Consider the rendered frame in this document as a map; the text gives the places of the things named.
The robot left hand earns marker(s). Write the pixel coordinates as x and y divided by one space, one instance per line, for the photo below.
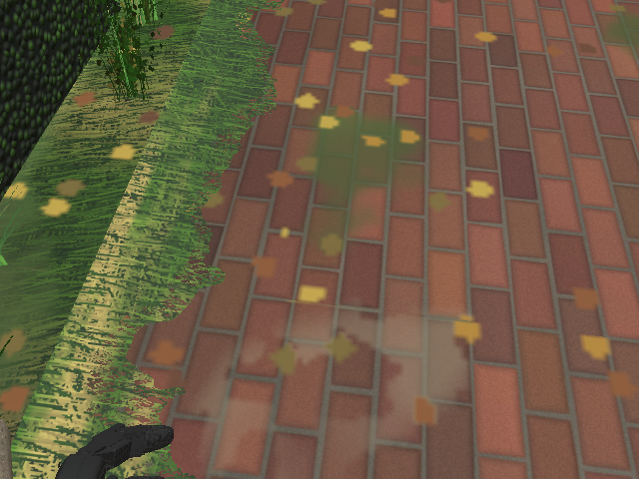
112 447

